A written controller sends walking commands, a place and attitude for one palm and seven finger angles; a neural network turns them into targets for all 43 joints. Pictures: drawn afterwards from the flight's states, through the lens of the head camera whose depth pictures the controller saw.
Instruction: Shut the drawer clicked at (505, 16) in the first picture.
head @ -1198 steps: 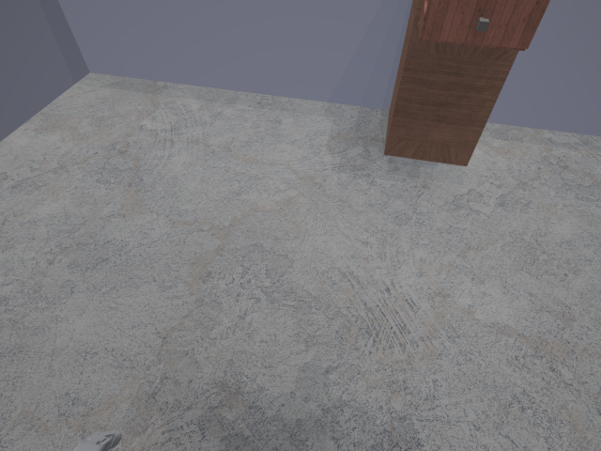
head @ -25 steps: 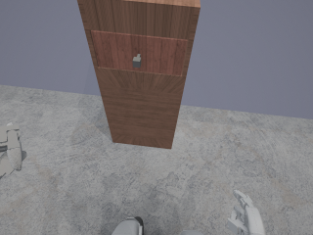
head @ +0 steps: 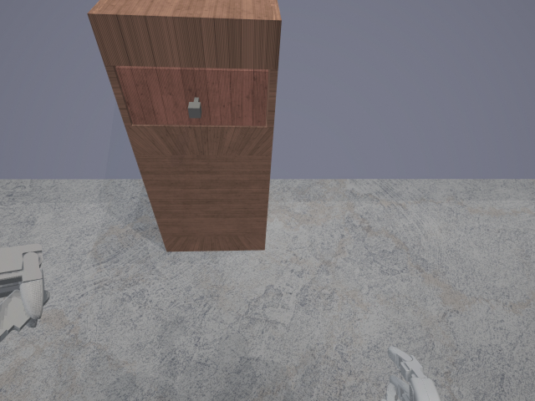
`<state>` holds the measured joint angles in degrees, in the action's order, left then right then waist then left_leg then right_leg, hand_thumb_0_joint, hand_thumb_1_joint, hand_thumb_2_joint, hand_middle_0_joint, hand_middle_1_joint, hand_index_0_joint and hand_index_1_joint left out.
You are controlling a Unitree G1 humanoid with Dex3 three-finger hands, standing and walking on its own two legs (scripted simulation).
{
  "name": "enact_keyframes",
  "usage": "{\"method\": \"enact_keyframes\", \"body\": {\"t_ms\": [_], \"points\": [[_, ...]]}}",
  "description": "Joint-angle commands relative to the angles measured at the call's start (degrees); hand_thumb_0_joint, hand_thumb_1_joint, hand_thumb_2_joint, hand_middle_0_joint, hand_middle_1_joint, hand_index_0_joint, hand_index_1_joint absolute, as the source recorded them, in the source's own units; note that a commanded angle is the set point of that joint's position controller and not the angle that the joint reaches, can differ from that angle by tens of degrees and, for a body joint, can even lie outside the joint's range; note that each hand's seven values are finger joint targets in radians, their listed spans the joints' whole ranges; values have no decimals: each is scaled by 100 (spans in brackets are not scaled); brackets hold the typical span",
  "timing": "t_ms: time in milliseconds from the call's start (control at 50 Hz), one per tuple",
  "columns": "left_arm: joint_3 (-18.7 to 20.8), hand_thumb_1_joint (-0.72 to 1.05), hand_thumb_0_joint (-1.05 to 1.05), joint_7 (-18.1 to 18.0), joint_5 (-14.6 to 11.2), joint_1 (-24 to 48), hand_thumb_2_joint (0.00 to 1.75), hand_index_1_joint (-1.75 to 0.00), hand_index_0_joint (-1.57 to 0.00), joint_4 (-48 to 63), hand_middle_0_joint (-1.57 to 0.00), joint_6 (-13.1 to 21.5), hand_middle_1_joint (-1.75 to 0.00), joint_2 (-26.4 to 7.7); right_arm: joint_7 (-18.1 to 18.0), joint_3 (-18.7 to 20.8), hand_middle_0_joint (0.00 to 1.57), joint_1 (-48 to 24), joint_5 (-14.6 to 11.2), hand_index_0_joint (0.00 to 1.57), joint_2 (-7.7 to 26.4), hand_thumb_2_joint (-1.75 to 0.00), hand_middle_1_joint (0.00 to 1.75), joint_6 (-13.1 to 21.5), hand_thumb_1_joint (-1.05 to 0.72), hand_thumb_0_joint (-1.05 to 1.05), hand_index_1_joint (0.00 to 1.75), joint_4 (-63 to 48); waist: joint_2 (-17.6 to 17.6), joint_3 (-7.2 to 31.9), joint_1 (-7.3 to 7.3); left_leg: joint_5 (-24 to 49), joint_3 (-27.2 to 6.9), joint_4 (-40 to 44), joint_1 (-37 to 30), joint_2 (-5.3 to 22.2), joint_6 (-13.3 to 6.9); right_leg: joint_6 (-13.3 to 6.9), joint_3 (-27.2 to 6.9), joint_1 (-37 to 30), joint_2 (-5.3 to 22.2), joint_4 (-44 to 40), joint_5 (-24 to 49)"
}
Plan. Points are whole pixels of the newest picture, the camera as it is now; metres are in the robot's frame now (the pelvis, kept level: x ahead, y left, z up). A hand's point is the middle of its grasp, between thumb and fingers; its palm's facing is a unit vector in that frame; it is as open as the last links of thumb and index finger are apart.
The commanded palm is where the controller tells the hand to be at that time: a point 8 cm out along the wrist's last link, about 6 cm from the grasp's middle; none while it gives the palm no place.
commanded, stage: stop stepping back and stand still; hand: left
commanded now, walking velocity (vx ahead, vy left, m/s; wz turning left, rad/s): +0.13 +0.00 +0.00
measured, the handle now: (195, 106) +0.82 +0.21 -0.01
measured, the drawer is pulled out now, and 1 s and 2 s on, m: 0.00 0.00 0.00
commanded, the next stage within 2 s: let the arm hang, fingers relaxed in 0.48 s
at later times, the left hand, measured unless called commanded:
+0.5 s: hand (55, 283) +0.21 +0.23 +0.16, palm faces +0.33 -0.83 -0.45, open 3.2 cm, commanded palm +0.15 +0.28 +0.18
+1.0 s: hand out of the picture -0.02 +0.21 -0.18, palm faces +0.03 -0.98 -0.22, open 3.8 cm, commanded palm none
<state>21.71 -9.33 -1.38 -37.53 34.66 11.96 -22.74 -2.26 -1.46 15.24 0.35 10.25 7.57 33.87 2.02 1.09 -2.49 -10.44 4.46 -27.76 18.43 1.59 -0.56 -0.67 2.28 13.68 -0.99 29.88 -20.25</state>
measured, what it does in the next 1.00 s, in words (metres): stands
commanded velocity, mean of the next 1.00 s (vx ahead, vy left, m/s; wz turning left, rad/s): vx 0.01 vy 0.00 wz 0.00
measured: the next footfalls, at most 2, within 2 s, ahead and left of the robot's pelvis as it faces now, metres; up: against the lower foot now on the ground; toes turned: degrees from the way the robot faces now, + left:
none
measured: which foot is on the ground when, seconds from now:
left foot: down 0.00-1.00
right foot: down 0.00-1.00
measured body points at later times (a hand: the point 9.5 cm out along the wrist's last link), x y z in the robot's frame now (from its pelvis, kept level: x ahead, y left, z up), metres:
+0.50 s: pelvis +0.02 +0.00 +0.00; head +0.02 +0.00 +0.45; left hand +0.19 +0.27 +0.19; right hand +0.18 -0.23 -0.08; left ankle +0.04 +0.12 -0.74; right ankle -0.01 -0.09 -0.74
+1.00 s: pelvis +0.00 +0.02 +0.00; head +0.03 +0.03 +0.45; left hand -0.02 +0.27 -0.16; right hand +0.00 -0.22 -0.14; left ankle +0.04 +0.12 -0.74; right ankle -0.01 -0.09 -0.74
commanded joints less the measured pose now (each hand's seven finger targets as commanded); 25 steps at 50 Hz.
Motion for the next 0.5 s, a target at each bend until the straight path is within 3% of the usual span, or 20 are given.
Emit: {"method": "enact_keyframes", "body": {"t_ms": [0, 20, 40, 60, 80, 120, 160, 180, 200, 220, 260, 340, 420, 480], "points": [[823, 90, 0, -133, -96, -53, 90, -160, -140, 936, -140, 260, -160, -888, -110, 430, 20, -725, 40, 20, 819, -90, 30, 7, -90, 0, 30, -862, -288, 186, 116, -1686, -351, -180, 692, 214, -38, -472, -1165, -311, 684, -1174, -1032], [893, 90, 0, -148, -123, -123, 90, -160, -140, 919, -140, 217, -160, -979, -102, 497, 20, -704, -8, 20, 831, -90, 30, -39, -90, 0, 30, -855, 456, 194, 154, -1352, -284, -1006, 692, 83, 15, -727, -2073, -3, 1220, -1629, -1715], [778, 90, 0, -172, -150, -126, 90, -160, -140, 805, -140, 195, -160, -859, -106, 465, 20, -630, -12, 20, 791, -90, 30, -91, -90, 0, 30, -787, 634, 29, 140, -1040, -297, -1587, 783, 32, 35, -953, -2348, 116, 1567, -1783, -1558], [700, 90, 0, -181, -155, -51, 90, -160, -140, 782, -140, 227, -160, -767, -95, 435, 20, -626, -20, 20, 775, -90, 30, -91, -90, 0, 30, -773, 536, 31, 106, -924, -334, -1574, 724, 55, 28, -1007, -2233, 45, 1601, -1637, -964], [698, 90, 0, -191, -149, -6, 90, -160, -140, 707, -140, 256, -160, -779, -104, 393, 20, -616, -27, 20, 759, -90, 30, -75, -90, 0, 30, -739, 390, -17, 93, -902, -372, -1196, 541, 106, 4, -920, -1878, 77, 1519, -1437, -519], [604, 90, 0, -195, -117, 207, 90, -160, -140, 772, -140, 290, -160, -755, -166, 383, 20, -731, -45, 20, 808, -90, 30, -17, -90, 0, 30, -703, 73, -17, 102, -493, -356, -139, -258, 122, -87, -549, -1192, 300, 1102, -981, -106], [576, 90, 0, -170, -103, 199, 90, -160, -140, 756, -140, 361, -160, -754, -229, 413, 20, -747, -8, 20, 922, -90, 30, 68, -90, 0, 30, -714, -403, -82, 188, -331, -868, 432, -567, 457, -275, -180, -752, 452, 535, -546, 95], [538, 90, 0, -130, -101, 246, 90, -160, -140, 708, -140, 397, -160, -751, -242, 415, 20, -799, -20, 20, 939, -90, 30, 95, -90, 0, 30, -719, -616, -181, 199, -761, -1151, 621, -459, 613, -326, -72, -667, 560, 379, -533, -118], [542, 90, 0, -118, -57, 331, 90, -160, -140, 751, -140, 414, -160, -740, -251, 348, 20, -767, 6, 20, 874, -90, 30, 110, -90, 0, 30, -672, -945, -288, 171, -1048, -1401, 951, -257, 703, -366, -31, -488, 487, 232, -375, -23], [557, 90, 0, -110, -28, 504, 90, -160, -140, 895, -140, 443, -160, -789, -273, 338, 20, -807, 7, 20, 878, -90, 30, 140, -90, 0, 30, -678, -1046, -305, 191, -1066, -1566, 1121, -56, 787, -391, 22, -337, 269, 177, -244, 215], [559, 90, 0, -113, -7, 344, 90, -160, -140, 741, -140, 454, -160, -752, -261, 330, 20, -721, -1, 20, 842, -90, 30, 191, -90, 0, 30, -638, -679, -92, 226, -572, -1419, 1022, -50, 788, -387, 56, -277, -94, 182, -257, 707], [524, 90, 0, -75, -92, 32, 90, -160, -140, 660, -140, 429, -160, -653, -158, 392, 20, -698, -29, 20, 830, -90, 30, 174, -90, 0, 30, -670, -216, 420, 214, 705, -645, 145, -459, 332, -135, -70, -754, -380, 489, -698, 1832], [567, 90, 0, -85, -133, 8, 90, -160, -140, 788, -140, 382, -160, -718, -129, 404, 20, -748, -21, 20, 823, -90, 30, 67, -90, 0, 30, -724, -335, 548, 189, 979, -559, 58, -692, 276, -67, -103, -798, -368, 557, -751, 2271], [559, 90, 0, -79, -150, 35, 90, -160, -140, 786, -140, 342, -160, -722, -153, 360, 20, -815, -24, 20, 776, -90, 30, -1, -90, 0, 30, -789, -369, 494, 214, 1184, -550, 196, -890, 321, -82, -22, -687, -244, 418, -775, 2266]]}}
